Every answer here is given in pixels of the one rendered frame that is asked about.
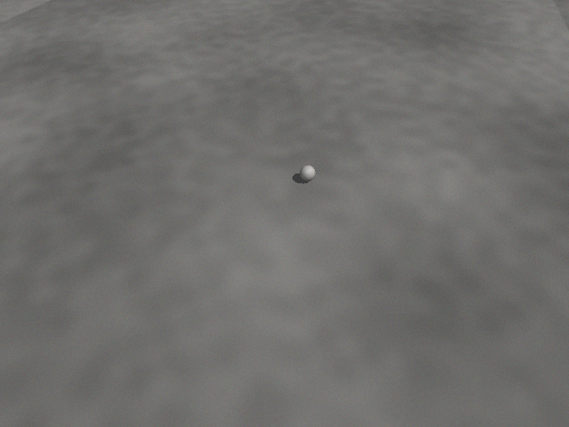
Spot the ball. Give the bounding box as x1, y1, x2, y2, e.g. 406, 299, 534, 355
300, 165, 316, 181

